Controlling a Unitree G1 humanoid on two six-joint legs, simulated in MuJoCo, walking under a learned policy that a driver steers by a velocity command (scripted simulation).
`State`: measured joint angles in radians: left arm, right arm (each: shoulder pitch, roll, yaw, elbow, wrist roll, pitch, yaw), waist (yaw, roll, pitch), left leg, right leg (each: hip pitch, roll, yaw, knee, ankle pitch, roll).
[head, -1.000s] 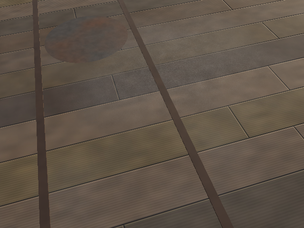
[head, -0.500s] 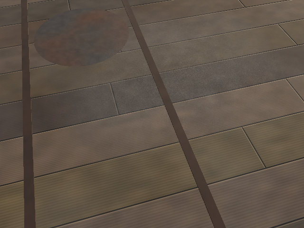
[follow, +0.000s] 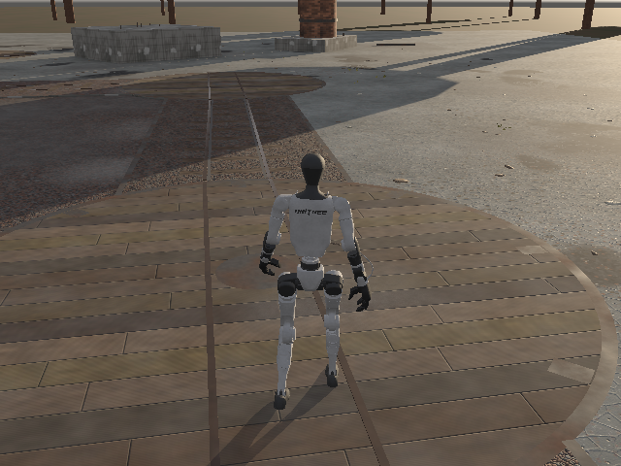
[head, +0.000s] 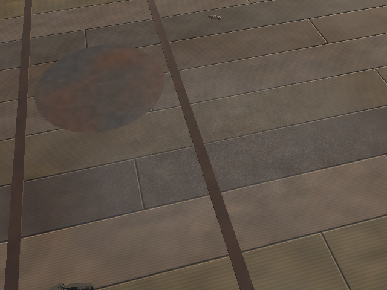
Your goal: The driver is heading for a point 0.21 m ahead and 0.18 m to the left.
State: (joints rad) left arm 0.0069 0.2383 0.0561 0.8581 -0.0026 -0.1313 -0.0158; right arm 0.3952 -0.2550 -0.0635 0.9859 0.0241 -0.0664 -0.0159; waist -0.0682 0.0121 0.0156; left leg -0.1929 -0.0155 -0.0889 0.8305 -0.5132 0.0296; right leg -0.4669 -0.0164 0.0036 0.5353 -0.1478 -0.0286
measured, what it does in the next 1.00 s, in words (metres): walks ahead: left foot, then right foot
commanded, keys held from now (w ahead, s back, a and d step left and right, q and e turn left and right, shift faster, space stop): w+q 0.12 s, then no key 0.88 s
